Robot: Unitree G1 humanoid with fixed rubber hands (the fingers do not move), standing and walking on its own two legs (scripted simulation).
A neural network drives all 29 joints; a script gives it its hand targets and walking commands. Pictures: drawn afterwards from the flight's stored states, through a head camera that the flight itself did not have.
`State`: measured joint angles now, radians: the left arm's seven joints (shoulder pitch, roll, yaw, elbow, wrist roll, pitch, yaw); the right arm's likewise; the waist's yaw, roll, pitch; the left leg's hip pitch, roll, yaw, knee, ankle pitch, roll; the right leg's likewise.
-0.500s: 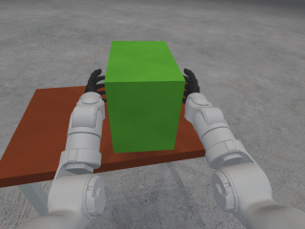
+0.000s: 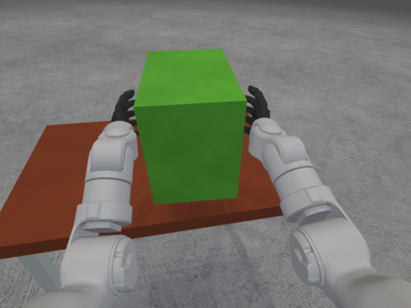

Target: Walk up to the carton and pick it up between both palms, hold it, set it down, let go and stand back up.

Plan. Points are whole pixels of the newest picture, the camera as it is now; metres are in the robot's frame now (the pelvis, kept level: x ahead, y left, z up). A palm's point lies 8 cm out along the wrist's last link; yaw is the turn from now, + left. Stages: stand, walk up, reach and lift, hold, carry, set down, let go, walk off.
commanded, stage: reach and lift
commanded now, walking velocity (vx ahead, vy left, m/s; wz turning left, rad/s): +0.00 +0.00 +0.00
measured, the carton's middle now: (190, 120) +0.44 +0.02 +0.20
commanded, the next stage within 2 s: hold in 0.16 s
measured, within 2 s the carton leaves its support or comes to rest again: neither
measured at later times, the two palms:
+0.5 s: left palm (121, 126) +0.37 +0.14 +0.23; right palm (263, 120) +0.37 -0.12 +0.24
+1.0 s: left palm (115, 118) +0.37 +0.15 +0.25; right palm (262, 116) +0.36 -0.11 +0.26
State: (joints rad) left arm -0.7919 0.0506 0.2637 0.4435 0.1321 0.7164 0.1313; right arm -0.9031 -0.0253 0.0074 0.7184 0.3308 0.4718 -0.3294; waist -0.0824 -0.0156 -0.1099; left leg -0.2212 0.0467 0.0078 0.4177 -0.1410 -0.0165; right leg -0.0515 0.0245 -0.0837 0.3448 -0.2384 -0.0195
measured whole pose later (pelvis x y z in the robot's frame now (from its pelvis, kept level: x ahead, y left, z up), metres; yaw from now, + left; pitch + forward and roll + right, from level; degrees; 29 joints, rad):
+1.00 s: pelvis -0.01 -0.01 +0.00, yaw +1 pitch -5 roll -1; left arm -0.83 0.07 0.31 0.39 0.18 0.83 0.07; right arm -0.96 -0.02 0.03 0.70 0.37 0.59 -0.39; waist -0.10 -0.02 -0.12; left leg -0.19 0.04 -0.03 0.40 -0.13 -0.03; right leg -0.02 0.04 -0.07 0.34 -0.23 -0.03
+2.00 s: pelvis +0.00 +0.00 +0.00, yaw +1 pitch -4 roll -1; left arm -0.77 0.04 0.30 0.31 0.15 0.84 0.10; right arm -0.94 -0.06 0.08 0.66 0.41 0.62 -0.39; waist -0.09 0.00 -0.14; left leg -0.21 0.03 -0.06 0.43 -0.15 -0.03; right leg -0.03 0.05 -0.05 0.34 -0.24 -0.03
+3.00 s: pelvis +0.00 -0.01 +0.00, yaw +1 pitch -8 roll +0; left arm -0.92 0.02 0.48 0.62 0.33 0.57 0.03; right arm -1.05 0.07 -0.26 0.99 0.09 0.31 -0.26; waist -0.07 -0.06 -0.06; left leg -0.09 0.02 -0.06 0.36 -0.13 -0.03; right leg 0.05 0.03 -0.04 0.34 -0.25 -0.03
